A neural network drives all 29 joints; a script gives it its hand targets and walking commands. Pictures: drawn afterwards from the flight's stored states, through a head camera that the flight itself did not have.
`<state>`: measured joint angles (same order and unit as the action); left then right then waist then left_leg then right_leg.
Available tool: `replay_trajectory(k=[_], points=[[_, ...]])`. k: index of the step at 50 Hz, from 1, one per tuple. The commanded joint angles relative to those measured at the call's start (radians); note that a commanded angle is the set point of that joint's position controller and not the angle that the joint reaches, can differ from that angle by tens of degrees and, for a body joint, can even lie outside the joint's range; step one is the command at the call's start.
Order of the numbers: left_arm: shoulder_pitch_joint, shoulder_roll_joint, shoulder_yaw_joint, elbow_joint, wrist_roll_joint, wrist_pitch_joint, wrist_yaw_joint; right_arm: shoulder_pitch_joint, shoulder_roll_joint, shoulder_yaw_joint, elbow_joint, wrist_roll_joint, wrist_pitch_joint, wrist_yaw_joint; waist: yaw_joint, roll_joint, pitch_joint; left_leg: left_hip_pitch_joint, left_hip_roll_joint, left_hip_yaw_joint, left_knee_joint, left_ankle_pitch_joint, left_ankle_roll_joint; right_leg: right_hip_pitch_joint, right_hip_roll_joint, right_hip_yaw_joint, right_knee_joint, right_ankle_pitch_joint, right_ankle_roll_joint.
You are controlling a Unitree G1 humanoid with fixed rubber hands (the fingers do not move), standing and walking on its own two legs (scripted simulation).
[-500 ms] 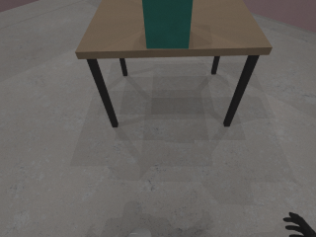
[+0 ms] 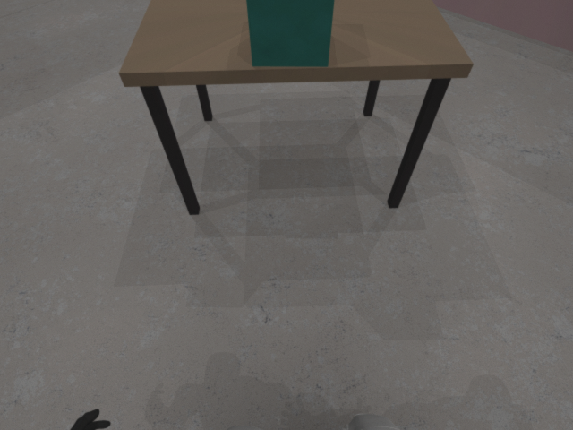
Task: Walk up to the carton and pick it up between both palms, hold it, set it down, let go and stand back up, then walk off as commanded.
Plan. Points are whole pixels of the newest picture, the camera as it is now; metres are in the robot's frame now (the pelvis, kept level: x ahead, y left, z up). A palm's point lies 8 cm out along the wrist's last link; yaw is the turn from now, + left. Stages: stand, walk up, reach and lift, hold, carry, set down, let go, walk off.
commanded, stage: walk off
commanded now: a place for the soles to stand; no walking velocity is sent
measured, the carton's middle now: (290, 1) +1.10 +0.05 +0.06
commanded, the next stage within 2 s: stand in 0.04 s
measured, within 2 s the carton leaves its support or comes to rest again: neither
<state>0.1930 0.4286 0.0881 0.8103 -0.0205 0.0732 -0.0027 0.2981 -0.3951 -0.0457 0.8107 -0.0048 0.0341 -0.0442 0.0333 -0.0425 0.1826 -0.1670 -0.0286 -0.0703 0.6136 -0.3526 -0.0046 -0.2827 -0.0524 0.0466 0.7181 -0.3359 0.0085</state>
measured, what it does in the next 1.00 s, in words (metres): stands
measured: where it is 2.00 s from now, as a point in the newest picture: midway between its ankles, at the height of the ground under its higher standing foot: outside the picture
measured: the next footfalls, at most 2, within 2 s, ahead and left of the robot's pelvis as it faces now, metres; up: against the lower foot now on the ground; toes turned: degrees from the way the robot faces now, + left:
none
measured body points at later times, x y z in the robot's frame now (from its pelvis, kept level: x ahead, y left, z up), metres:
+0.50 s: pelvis -0.03 +0.01 +0.02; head -0.03 +0.00 +0.47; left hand +0.08 +0.32 -0.09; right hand +0.10 -0.29 -0.09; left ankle -0.01 +0.14 -0.72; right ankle -0.02 -0.13 -0.72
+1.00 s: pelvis -0.02 +0.01 +0.03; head -0.01 +0.01 +0.47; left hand +0.06 +0.32 -0.10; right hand +0.04 -0.31 -0.10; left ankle -0.01 +0.14 -0.72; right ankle -0.02 -0.13 -0.72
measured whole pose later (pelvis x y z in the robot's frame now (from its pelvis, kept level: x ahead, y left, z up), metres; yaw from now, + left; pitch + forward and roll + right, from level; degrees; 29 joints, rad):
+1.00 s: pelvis -0.02 +0.01 +0.03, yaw -1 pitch -3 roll +0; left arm 0.12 0.38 0.03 1.10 -0.01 -0.01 0.01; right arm 0.12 -0.37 -0.03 1.11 0.01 -0.02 -0.01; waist 0.00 0.00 0.07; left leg -0.12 0.00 -0.06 0.33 -0.16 -0.02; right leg -0.11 -0.02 0.03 0.32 -0.17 0.03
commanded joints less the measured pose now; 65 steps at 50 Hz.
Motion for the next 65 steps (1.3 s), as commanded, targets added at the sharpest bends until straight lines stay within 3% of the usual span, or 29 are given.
replay_trajectory(k=[1, 2, 3, 4, 5, 6, 7, 8, 9, 10, 11, 12, 14, 16, 20, 21, 22, 25, 28, 29, 36, 41, 43, 46, 49, 51, 54, 65], points=[[0.02, 0.141, 0.068, -0.035, 0.021, 0.012, -0.009, -0.107, -0.236, -0.078, -0.112, -0.002, -0.025, -0.005, 0.05, 0.184, -0.022, -0.328, 0.338, -0.48, -0.449, -0.16, 0.235, 0.096, 0.055, 0.031, 0.439, -0.039, 0.019], [0.021, 0.15, 0.059, -0.026, 0.02, 0.006, -0.013, -0.155, -0.207, -0.077, -0.128, -0.005, -0.02, -0.002, 0.065, 0.178, -0.013, -0.308, 0.28, -0.407, -0.419, -0.149, 0.201, 0.07, 0.053, 0.036, 0.426, -0.011, 0.018], [0.004, 0.138, 0.046, -0.054, 0.017, -0.021, -0.005, -0.245, -0.282, -0.07, -0.135, -0.012, -0.038, 0.005, 0.045, 0.271, -0.042, -0.201, 0.231, -0.245, -0.334, -0.063, 0.139, 0.007, -0.005, 0.062, 0.191, -0.125, -0.008], [-0.014, 0.131, 0.047, -0.046, 0.004, -0.037, -0.007, -0.244, -0.241, -0.059, -0.126, -0.005, -0.04, 0.007, 0.034, 0.308, -0.044, -0.136, 0.183, -0.2, -0.293, 0.069, 0.097, 0.017, -0.008, 0.035, 0.038, -0.146, -0.014], [-0.026, 0.106, 0.038, -0.031, 0.001, -0.049, -0.004, -0.212, -0.237, -0.06, -0.103, -0.005, -0.041, 0.007, 0.006, 0.321, -0.069, -0.047, 0.182, -0.176, -0.27, 0.191, 0.09, 0.02, 0.012, 0.001, -0.083, -0.216, -0.006], [-0.064, 0.099, 0.033, -0.024, 0.005, -0.057, -0.004, -0.162, -0.218, -0.054, -0.077, -0.006, -0.043, 0.013, -0.03, 0.295, -0.082, 0.03, 0.195, -0.182, -0.238, 0.408, 0.106, 0.049, 0.043, -0.04, -0.184, -0.267, 0.001], [-0.031, 0.111, 0.036, -0.014, 0.009, -0.067, 0.001, -0.098, -0.233, -0.053, -0.043, -0.005, -0.038, 0.013, -0.028, 0.256, -0.115, 0.083, 0.216, -0.195, -0.207, 0.527, 0.119, 0.103, 0.041, -0.028, -0.296, -0.186, -0.001], [-0.029, 0.133, 0.035, -0.007, 0.019, -0.08, 0.005, -0.099, -0.221, -0.051, -0.04, 0.006, -0.039, 0.01, -0.016, 0.196, -0.124, 0.088, 0.215, -0.167, -0.142, 0.654, 0.085, 0.175, -0.004, 0.004, -0.444, 0.093, -0.008], [-0.059, 0.209, 0.048, -0.003, 0.018, -0.091, 0.014, -0.048, -0.186, -0.042, -0.024, 0.02, -0.05, 0.01, -0.048, 0.046, -0.216, 0.106, 0.173, -0.141, -0.105, 0.619, 0.04, 0.264, -0.09, 0.078, -0.384, 0.421, -0.03], [-0.081, 0.194, 0.038, 0.012, 0.004, -0.096, 0.015, -0.035, -0.169, -0.03, 0.006, 0.027, -0.054, 0.011, -0.069, 0.015, -0.26, 0.118, 0.139, -0.098, -0.13, 0.555, 0.029, 0.268, -0.115, 0.097, -0.325, 0.605, -0.05], [-0.043, 0.101, 0.015, 0.057, -0.009, -0.093, 0.012, -0.042, -0.104, -0.006, 0.05, 0.03, -0.051, 0.018, -0.053, 0.063, -0.312, 0.145, 0.115, -0.073, -0.169, 0.49, 0.037, 0.277, -0.101, 0.08, -0.327, 0.596, -0.053], [-0.061, 0.124, 0.01, 0.051, -0.014, -0.095, 0.001, -0.124, -0.13, -0.011, 0.03, 0.027, -0.051, 0.023, -0.046, 0.075, -0.272, 0.163, 0.098, -0.065, -0.224, 0.403, 0.037, 0.213, -0.086, 0.039, -0.339, 0.476, -0.041], [-0.09, 0.104, 0.002, 0.086, 0.0, -0.087, -0.004, -0.198, -0.154, -0.013, 0.037, 0.015, -0.042, 0.026, -0.035, 0.054, -0.189, 0.132, 0.12, -0.068, -0.254, 0.37, 0.034, 0.179, -0.061, 0.02, -0.376, 0.295, -0.018], [-0.081, 0.145, 0.007, 0.103, -0.001, -0.086, 0.001, -0.205, -0.179, -0.016, 0.07, 0.01, -0.04, 0.031, -0.025, 0.033, -0.156, 0.108, 0.132, -0.069, -0.251, 0.399, 0.026, 0.198, -0.066, 0.023, -0.41, 0.286, -0.005], [-0.091, 0.139, -0.005, 0.147, -0.002, -0.097, 0.001, -0.22, -0.171, -0.015, 0.125, 0.012, -0.048, 0.027, -0.028, -0.001, -0.157, 0.096, 0.126, -0.062, -0.295, 0.317, 0.024, 0.199, -0.072, 0.027, -0.439, 0.254, -0.01], [-0.099, 0.105, -0.013, 0.161, 0.002, -0.094, 0.004, -0.228, -0.148, -0.014, 0.141, 0.014, -0.048, 0.03, -0.026, 0.025, -0.153, 0.096, 0.117, -0.054, -0.305, 0.278, 0.02, 0.181, -0.067, 0.03, -0.451, 0.198, -0.008], [-0.094, 0.102, -0.016, 0.165, 0.003, -0.092, 0.004, -0.226, -0.145, -0.013, 0.155, 0.013, -0.044, 0.03, -0.023, 0.008, -0.146, 0.095, 0.112, -0.054, -0.316, 0.24, 0.019, 0.163, -0.066, 0.035, -0.466, 0.135, -0.011], [-0.128, 0.116, -0.015, 0.169, 0.003, -0.089, 0.01, -0.248, -0.152, -0.022, 0.173, 0.007, -0.044, 0.032, -0.025, -0.005, -0.121, 0.066, 0.113, -0.057, -0.328, 0.214, 0.019, 0.142, -0.071, 0.048, -0.491, 0.064, -0.012], [-0.118, 0.102, -0.018, 0.184, 0.005, -0.085, 0.009, -0.22, -0.125, -0.019, 0.202, 0.006, -0.045, 0.033, -0.021, 0.036, -0.115, 0.04, 0.106, -0.051, -0.333, 0.156, 0.01, 0.128, -0.063, 0.058, -0.494, 0.003, -0.014], [-0.126, 0.117, -0.014, 0.189, 0.01, -0.086, 0.01, -0.224, -0.121, -0.02, 0.209, 0.006, -0.045, 0.035, -0.024, 0.02, -0.112, 0.031, 0.108, -0.059, -0.343, 0.15, 0.007, 0.119, -0.062, 0.057, -0.498, -0.023, -0.015], [-0.113, 0.123, -0.012, 0.205, 0.006, -0.097, 0.015, -0.229, -0.139, -0.03, 0.222, 0.008, -0.06, 0.034, -0.016, 0.064, -0.161, 0.0, 0.128, -0.074, -0.366, 0.132, 0.004, 0.16, -0.066, 0.065, -0.467, 0.035, -0.017], [-0.108, 0.119, -0.014, 0.218, 0.005, -0.1, 0.013, -0.211, -0.154, -0.029, 0.239, 0.009, -0.065, 0.03, -0.019, 0.074, -0.185, 0.012, 0.139, -0.072, -0.358, 0.189, 0.006, 0.182, -0.069, 0.059, -0.448, 0.13, -0.017], [-0.108, 0.129, -0.015, 0.228, 0.005, -0.104, 0.015, -0.197, -0.13, -0.023, 0.248, 0.014, -0.069, 0.031, -0.02, 0.054, -0.19, 0.031, 0.14, -0.062, -0.345, 0.253, 0.006, 0.183, -0.073, 0.056, -0.447, 0.17, -0.021], [-0.101, 0.129, -0.019, 0.237, 0.004, -0.105, 0.019, -0.219, -0.162, -0.026, 0.24, 0.011, -0.071, 0.026, -0.022, 0.074, -0.206, 0.048, 0.151, -0.066, -0.342, 0.293, 0.013, 0.195, -0.082, 0.05, -0.44, 0.238, -0.02], [-0.105, 0.125, -0.022, 0.238, 0.004, -0.106, 0.019, -0.195, -0.162, -0.023, 0.255, 0.014, -0.07, 0.021, -0.032, 0.052, -0.214, 0.079, 0.15, -0.055, -0.325, 0.341, 0.016, 0.194, -0.08, 0.041, -0.434, 0.297, -0.017], [-0.101, 0.128, -0.022, 0.242, 0.007, -0.103, 0.018, -0.21, -0.167, -0.025, 0.254, 0.015, -0.066, 0.021, -0.025, 0.068, -0.202, 0.076, 0.145, -0.054, -0.325, 0.332, 0.011, 0.188, -0.075, 0.04, -0.441, 0.264, -0.018], [-0.109, 0.134, -0.018, 0.242, 0.005, -0.101, 0.019, -0.202, -0.148, -0.018, 0.252, 0.012, -0.062, 0.019, -0.034, 0.023, -0.185, 0.08, 0.147, -0.044, -0.327, 0.319, 0.013, 0.176, -0.075, 0.044, -0.452, 0.26, -0.016], [-0.117, 0.142, -0.011, 0.226, 0.008, -0.106, 0.021, -0.236, -0.161, -0.025, 0.243, 0.012, -0.063, 0.017, -0.023, 0.045, -0.186, 0.076, 0.141, -0.033, -0.338, 0.319, 0.01, 0.191, -0.076, 0.054, -0.45, 0.259, -0.022]])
